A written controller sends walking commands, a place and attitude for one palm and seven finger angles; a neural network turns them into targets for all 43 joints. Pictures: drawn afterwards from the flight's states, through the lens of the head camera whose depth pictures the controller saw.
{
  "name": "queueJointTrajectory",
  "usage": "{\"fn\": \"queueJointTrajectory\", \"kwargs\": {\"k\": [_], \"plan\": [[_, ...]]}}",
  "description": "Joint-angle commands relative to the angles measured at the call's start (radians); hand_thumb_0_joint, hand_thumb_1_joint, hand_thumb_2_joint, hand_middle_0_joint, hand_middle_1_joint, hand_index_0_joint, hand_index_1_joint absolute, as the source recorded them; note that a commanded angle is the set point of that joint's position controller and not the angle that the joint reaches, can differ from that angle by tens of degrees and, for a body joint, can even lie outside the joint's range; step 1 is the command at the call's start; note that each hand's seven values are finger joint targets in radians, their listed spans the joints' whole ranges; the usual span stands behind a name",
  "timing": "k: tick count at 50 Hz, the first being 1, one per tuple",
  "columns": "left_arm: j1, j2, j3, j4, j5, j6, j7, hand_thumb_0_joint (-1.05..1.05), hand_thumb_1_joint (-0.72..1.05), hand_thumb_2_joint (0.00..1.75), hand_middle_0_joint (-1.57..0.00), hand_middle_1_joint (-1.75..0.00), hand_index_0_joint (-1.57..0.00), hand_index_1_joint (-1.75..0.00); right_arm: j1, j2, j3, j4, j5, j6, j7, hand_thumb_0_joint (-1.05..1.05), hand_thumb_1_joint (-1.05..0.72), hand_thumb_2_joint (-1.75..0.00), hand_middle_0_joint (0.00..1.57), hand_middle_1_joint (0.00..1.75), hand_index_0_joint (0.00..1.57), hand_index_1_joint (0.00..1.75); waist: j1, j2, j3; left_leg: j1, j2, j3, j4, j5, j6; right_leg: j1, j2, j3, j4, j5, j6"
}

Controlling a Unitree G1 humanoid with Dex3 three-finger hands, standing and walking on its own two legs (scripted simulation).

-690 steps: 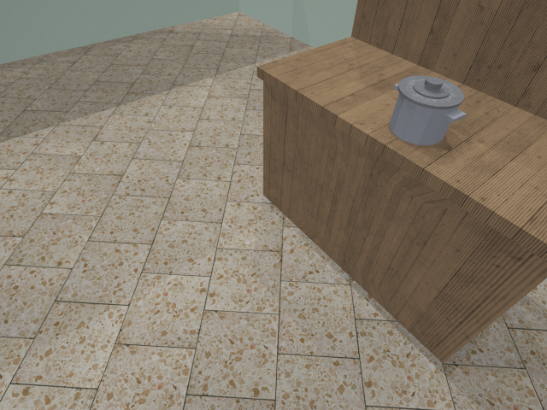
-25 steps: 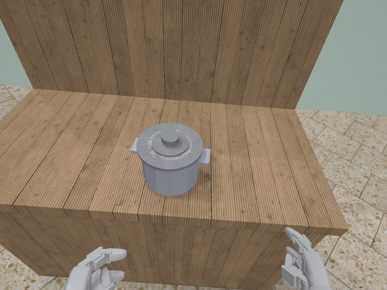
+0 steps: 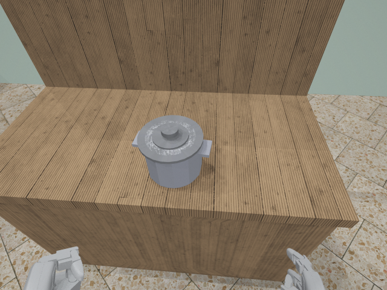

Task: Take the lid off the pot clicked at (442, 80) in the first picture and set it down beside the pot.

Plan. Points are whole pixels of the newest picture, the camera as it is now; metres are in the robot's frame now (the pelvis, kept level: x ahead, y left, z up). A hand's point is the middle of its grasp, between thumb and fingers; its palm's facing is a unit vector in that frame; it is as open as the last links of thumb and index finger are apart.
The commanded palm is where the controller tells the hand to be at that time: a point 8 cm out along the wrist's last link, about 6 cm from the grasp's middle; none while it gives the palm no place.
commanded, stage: raise the hand higher, near the body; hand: left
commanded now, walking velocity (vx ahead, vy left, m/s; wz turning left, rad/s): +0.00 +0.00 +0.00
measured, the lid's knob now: (169, 130) +0.46 +0.11 +0.08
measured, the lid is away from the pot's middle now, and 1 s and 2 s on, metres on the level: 0.00 0.00 0.00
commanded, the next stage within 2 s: reach forward and open the fingers in 0.62 s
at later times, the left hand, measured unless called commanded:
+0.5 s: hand (62, 248) +0.17 +0.24 +0.07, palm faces +0.28 -0.89 -0.37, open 3.1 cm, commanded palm +0.12 +0.28 +0.10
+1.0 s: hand (43, 222) +0.20 +0.28 +0.10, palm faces -0.03 -0.09 -1.00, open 2.9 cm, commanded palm +0.17 +0.28 +0.15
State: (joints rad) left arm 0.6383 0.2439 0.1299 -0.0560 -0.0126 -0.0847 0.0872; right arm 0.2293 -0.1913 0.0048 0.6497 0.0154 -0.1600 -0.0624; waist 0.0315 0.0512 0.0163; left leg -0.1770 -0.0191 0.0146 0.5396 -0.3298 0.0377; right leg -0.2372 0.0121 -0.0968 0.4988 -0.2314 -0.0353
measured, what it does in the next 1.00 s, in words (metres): stands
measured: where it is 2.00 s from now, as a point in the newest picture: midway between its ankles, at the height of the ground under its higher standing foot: outside the picture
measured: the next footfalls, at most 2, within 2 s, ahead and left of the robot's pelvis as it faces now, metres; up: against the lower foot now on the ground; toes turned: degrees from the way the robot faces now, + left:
none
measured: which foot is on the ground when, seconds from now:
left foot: down 0.00-1.00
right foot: down 0.00-1.00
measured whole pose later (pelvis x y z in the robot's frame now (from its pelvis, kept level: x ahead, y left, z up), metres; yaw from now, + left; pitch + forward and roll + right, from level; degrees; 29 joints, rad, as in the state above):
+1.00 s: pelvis +0.01 +0.02 +0.00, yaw -2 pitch +1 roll -1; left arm 0.51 0.57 0.10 -0.42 0.78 0.12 0.05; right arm 0.11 -0.27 0.03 0.54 0.02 0.10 0.00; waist 0.10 0.12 -0.01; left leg -0.19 -0.04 0.07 0.49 -0.32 0.06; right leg -0.28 0.00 -0.04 0.49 -0.22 -0.01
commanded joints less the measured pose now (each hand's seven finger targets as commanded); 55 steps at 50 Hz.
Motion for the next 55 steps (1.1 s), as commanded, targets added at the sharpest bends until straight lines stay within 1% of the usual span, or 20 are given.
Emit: {"fn": "queueJointTrajectory", "kwargs": {"k": [1, 3, 6, 9, 11, 15, 21, 23, 25, 31, 36, 37, 38, 39, 41, 44, 47, 50, 53, 55], "plan": [[-0.002, 0.149, 0.086, -0.246, 0.001, -0.069, 0.004, 0.00, 0.90, 0.90, -1.30, -1.50, -1.30, -1.50, -0.165, -0.114, -0.048, -0.190, 0.002, -0.083, -0.007, 0.00, -0.90, -0.90, 0.20, 0.30, 0.20, 0.30, 0.017, -0.079, -0.035, -0.052, 0.015, -0.028, -0.097, 0.150, 0.007, 0.060, -0.051, 0.079, -0.131, -0.016, 0.021], [0.002, 0.193, 0.137, -0.315, -0.002, -0.076, 0.017, 0.00, 0.90, 0.90, -1.30, -1.50, -1.30, -1.50, -0.164, -0.106, -0.046, -0.189, -0.002, -0.091, -0.009, 0.00, -0.90, -0.90, 0.20, 0.30, 0.20, 0.30, 0.030, -0.029, -0.075, -0.028, 0.016, -0.030, -0.109, 0.173, 0.003, 0.095, -0.053, 0.080, -0.125, 0.009, 0.017], [0.023, 0.162, 0.125, -0.324, 0.000, -0.069, 0.023, 0.00, 0.90, 0.90, -1.30, -1.50, -1.30, -1.50, -0.161, -0.093, -0.040, -0.182, -0.002, -0.090, -0.006, 0.00, -0.90, -0.90, 0.20, 0.30, 0.20, 0.30, 0.026, 0.015, -0.062, -0.012, 0.020, -0.035, -0.126, 0.209, -0.005, 0.101, -0.047, 0.066, -0.116, 0.062, 0.012], [0.028, 0.105, 0.073, -0.276, 0.000, -0.062, 0.010, 0.00, 0.90, 0.90, -1.30, -1.50, -1.30, -1.50, -0.163, -0.098, -0.041, -0.180, 0.001, -0.081, -0.001, 0.00, -0.90, -0.90, 0.20, 0.30, 0.20, 0.30, 0.016, -0.019, 0.009, -0.026, 0.024, -0.032, -0.132, 0.219, -0.005, 0.075, -0.042, 0.056, -0.120, 0.082, 0.014], [0.007, 0.115, 0.069, -0.342, 0.000, -0.076, 0.003, 0.00, 0.90, 0.90, -1.30, -1.50, -1.30, -1.50, -0.166, -0.103, -0.041, -0.193, 0.001, -0.083, 0.005, 0.00, -0.90, -0.90, 0.20, 0.30, 0.20, 0.30, 0.016, -0.027, -0.006, -0.014, 0.026, -0.034, -0.138, 0.230, -0.003, 0.086, -0.042, 0.054, -0.121, 0.092, 0.015], [0.002, 0.202, 0.166, -0.434, -0.001, -0.080, 0.020, 0.00, 0.90, 0.90, -1.30, -1.50, -1.30, -1.50, -0.162, -0.101, -0.038, -0.195, -0.004, -0.081, 0.006, 0.00, -0.90, -0.90, 0.20, 0.30, 0.20, 0.30, 0.034, 0.007, -0.062, 0.011, 0.030, -0.051, -0.148, 0.297, -0.014, 0.138, -0.037, 0.054, -0.106, 0.148, 0.009], [-0.043, 0.131, 0.090, -0.455, 0.002, -0.083, 0.005, 0.00, 0.90, 0.90, -1.30, -1.50, -1.30, -1.50, -0.160, -0.104, -0.028, -0.206, -0.004, -0.074, 0.015, 0.00, -0.90, -0.90, 0.20, 0.30, 0.20, 0.30, 0.018, 0.021, -0.007, 0.007, 0.040, -0.061, -0.166, 0.276, -0.019, 0.107, -0.036, 0.042, -0.113, 0.109, 0.010], [-0.033, 0.164, 0.128, -0.473, 0.001, -0.089, 0.011, 0.00, 0.90, 0.90, -1.30, -1.50, -1.30, -1.50, -0.156, -0.109, -0.030, -0.206, -0.004, -0.073, 0.015, 0.00, -0.90, -0.90, 0.20, 0.30, 0.20, 0.30, 0.027, -0.006, -0.025, 0.011, 0.046, -0.072, -0.174, 0.284, -0.022, 0.125, -0.033, 0.039, -0.107, 0.109, 0.010], [-0.028, 0.202, 0.171, -0.509, -0.002, -0.088, 0.018, 0.00, 0.90, 0.90, -1.30, -1.50, -1.30, -1.50, -0.164, -0.108, -0.028, -0.211, -0.003, -0.072, 0.018, 0.00, -0.90, -0.90, 0.20, 0.30, 0.20, 0.30, 0.036, 0.024, -0.041, 0.009, 0.046, -0.076, -0.173, 0.280, -0.030, 0.139, -0.030, 0.046, -0.103, 0.106, 0.008], [-0.077, 0.165, 0.144, -0.544, -0.001, -0.097, 0.016, 0.00, 0.90, 0.90, -1.30, -1.50, -1.30, -1.50, -0.159, -0.109, -0.017, -0.214, -0.005, -0.072, 0.027, 0.00, -0.90, -0.90, 0.20, 0.30, 0.20, 0.30, 0.028, 0.027, -0.026, 0.001, 0.055, -0.093, -0.186, 0.298, -0.043, 0.135, -0.031, 0.038, -0.093, 0.106, 0.006], [-0.108, 0.214, 0.201, -0.582, -0.005, -0.106, 0.025, 0.00, 0.90, 0.90, -1.30, -1.50, -1.30, -1.50, -0.157, -0.113, -0.018, -0.210, -0.006, -0.073, 0.027, 0.00, -0.90, -0.90, 0.20, 0.30, 0.20, 0.30, 0.035, 0.022, -0.064, 0.011, 0.056, -0.097, -0.182, 0.316, -0.047, 0.156, -0.030, 0.044, -0.089, 0.125, 0.007], [-0.151, 0.424, 0.148, -0.591, 0.448, -0.015, 0.067, 0.00, 0.87, 0.90, -1.28, -1.48, -1.28, -1.48, -0.186, -0.194, -0.003, -0.214, -0.030, -0.005, 0.035, 0.00, -0.90, -0.90, 0.20, 0.30, 0.20, 0.30, 0.046, 0.090, -0.019, -0.091, 0.037, -0.077, -0.161, 0.307, -0.051, 0.033, 0.000, 0.097, -0.055, 0.106, -0.011], [-0.176, 0.337, 0.133, -0.689, 0.455, 0.037, 0.093, 0.00, 0.85, 0.91, -1.26, -1.45, -1.26, -1.45, -0.194, -0.156, -0.009, -0.276, -0.029, 0.033, 0.044, 0.00, -0.90, -0.90, 0.20, 0.30, 0.20, 0.30, 0.045, 0.144, -0.049, -0.092, 0.042, -0.072, -0.165, 0.320, -0.067, 0.050, -0.017, 0.050, -0.044, 0.089, -0.023], [-0.167, 0.308, 0.098, -0.688, 0.465, 0.063, 0.100, 0.00, 0.82, 0.92, -1.25, -1.41, -1.25, -1.41, -0.190, -0.152, -0.008, -0.275, -0.030, 0.049, 0.050, 0.00, -0.90, -0.90, 0.20, 0.30, 0.20, 0.30, 0.045, 0.132, -0.042, -0.095, 0.044, -0.070, -0.155, 0.344, -0.068, 0.040, -0.018, 0.041, -0.037, 0.086, -0.026], [-0.108, 0.347, 0.090, -0.630, 0.649, 0.128, 0.099, 0.00, 0.76, 0.95, -1.24, -1.32, -1.24, -1.32, -0.192, -0.163, -0.016, -0.272, -0.022, 0.095, 0.066, 0.00, -0.90, -0.90, 0.20, 0.30, 0.20, 0.30, 0.067, 0.111, -0.077, -0.110, 0.055, -0.083, -0.156, 0.310, -0.069, 0.048, 0.004, 0.080, -0.018, 0.059, -0.033], [-0.119, 0.448, 0.125, -0.561, 0.790, 0.197, 0.064, 0.00, 0.66, 1.02, -1.21, -1.22, -1.21, -1.22, -0.238, -0.182, -0.012, -0.285, -0.014, 0.189, 0.068, 0.00, -0.90, -0.90, 0.20, 0.30, 0.20, 0.30, 0.077, -0.006, -0.120, -0.129, 0.036, -0.061, -0.148, 0.277, -0.043, 0.093, 0.003, 0.126, -0.033, 0.093, -0.035], [-0.208, 0.525, 0.140, -0.535, 0.847, 0.211, 0.008, 0.00, 0.55, 1.09, -1.18, -1.11, -1.18, -1.11, -0.272, -0.176, -0.007, -0.293, 0.008, 0.221, 0.058, 0.00, -0.90, -0.90, 0.20, 0.30, 0.20, 0.30, 0.071, -0.010, -0.191, -0.094, 0.035, -0.065, -0.149, 0.284, -0.018, 0.143, -0.009, 0.140, -0.042, 0.127, -0.021], [-0.225, 0.527, 0.099, -0.531, 0.826, 0.210, -0.073, 0.00, 0.46, 1.15, -1.15, -1.00, -1.15, -1.00, -0.293, -0.174, -0.008, -0.297, 0.028, 0.206, 0.055, 0.00, -0.90, -0.90, 0.20, 0.30, 0.20, 0.30, 0.055, 0.023, -0.236, -0.020, 0.038, -0.081, -0.137, 0.378, -0.009, 0.151, -0.019, 0.139, -0.059, 0.212, -0.005], [-0.261, 0.556, 0.085, -0.478, 0.782, 0.189, -0.158, 0.00, 0.36, 1.21, -1.11, -0.90, -1.11, -0.90, -0.246, -0.183, -0.015, -0.265, 0.024, 0.196, 0.047, 0.00, -0.90, -0.90, 0.20, 0.30, 0.20, 0.30, 0.034, -0.008, -0.193, -0.008, 0.026, -0.069, -0.143, 0.429, 0.004, 0.147, -0.032, 0.107, -0.090, 0.269, 0.013], [-0.314, 0.639, 0.149, -0.456, 0.780, 0.179, -0.201, 0.00, 0.30, 1.24, -1.09, -0.83, -1.09, -0.83, -0.271, -0.188, -0.009, -0.265, 0.029, 0.187, 0.044, 0.00, -0.90, -0.90, 0.20, 0.30, 0.20, 0.30, 0.034, -0.015, -0.148, -0.017, 0.025, -0.070, -0.146, 0.420, 0.009, 0.145, -0.026, 0.123, -0.098, 0.287, 0.009]]}}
